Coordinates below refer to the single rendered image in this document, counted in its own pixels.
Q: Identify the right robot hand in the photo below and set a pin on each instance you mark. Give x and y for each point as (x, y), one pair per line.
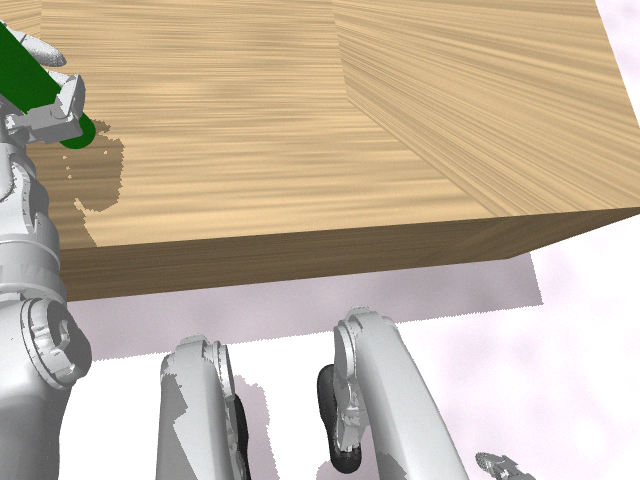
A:
(501, 468)

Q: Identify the can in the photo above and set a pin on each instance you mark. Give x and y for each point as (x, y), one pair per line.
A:
(25, 83)

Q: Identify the left robot hand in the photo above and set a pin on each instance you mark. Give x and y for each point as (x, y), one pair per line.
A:
(50, 123)

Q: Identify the right robot foot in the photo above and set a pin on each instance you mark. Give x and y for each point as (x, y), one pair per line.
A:
(342, 461)

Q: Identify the left robot arm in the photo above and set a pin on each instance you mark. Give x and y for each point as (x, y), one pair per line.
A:
(42, 350)

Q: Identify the left robot foot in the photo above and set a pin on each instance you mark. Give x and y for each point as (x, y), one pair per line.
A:
(242, 437)

